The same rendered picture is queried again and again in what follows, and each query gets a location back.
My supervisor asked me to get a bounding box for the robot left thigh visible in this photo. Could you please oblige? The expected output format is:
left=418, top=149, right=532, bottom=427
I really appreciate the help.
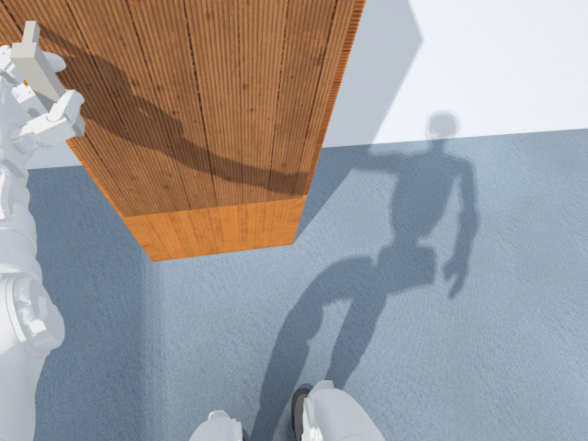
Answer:
left=189, top=417, right=243, bottom=441

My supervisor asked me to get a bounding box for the left robot forearm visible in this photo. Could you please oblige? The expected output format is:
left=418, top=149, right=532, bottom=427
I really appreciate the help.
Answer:
left=0, top=148, right=42, bottom=284

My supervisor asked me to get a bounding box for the robot left upper arm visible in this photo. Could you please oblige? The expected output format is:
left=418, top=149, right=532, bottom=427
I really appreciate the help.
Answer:
left=0, top=277, right=65, bottom=441

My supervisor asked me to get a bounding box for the left robot hand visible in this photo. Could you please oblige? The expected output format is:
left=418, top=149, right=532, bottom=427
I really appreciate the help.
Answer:
left=0, top=45, right=85, bottom=166

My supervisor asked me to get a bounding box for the handle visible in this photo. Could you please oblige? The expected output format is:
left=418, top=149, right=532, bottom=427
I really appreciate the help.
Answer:
left=10, top=21, right=85, bottom=137

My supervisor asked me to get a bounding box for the cupboard door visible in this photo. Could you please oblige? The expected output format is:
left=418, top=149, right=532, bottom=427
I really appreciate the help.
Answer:
left=0, top=0, right=356, bottom=217

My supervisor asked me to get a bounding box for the robot right foot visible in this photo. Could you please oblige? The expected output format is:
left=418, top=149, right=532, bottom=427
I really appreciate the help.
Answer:
left=291, top=389, right=310, bottom=441

